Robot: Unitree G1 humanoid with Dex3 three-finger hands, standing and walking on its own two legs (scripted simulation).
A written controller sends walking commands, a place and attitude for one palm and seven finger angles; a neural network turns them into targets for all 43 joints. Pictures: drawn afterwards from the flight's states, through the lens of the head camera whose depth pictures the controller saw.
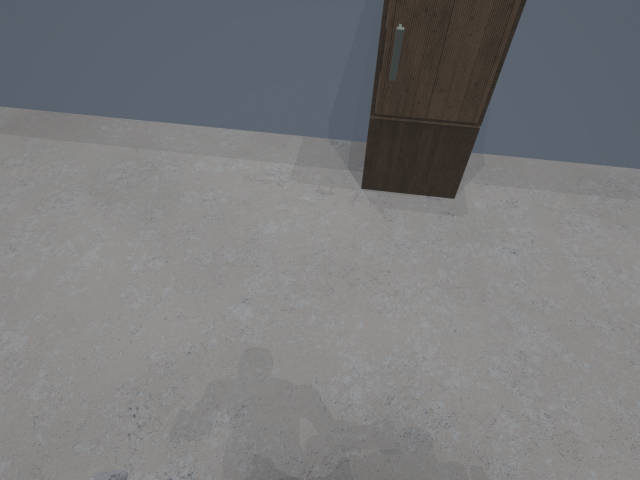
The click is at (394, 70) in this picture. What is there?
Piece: cupboard door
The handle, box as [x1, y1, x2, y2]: [389, 24, 403, 80]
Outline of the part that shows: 401,24 399,24 399,26 396,28 389,79 395,80 403,33 403,27 401,26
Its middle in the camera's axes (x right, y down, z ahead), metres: +0.27 -0.66 +1.38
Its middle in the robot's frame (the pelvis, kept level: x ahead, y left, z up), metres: +1.48 -0.20 -0.09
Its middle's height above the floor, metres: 0.68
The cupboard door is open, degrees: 0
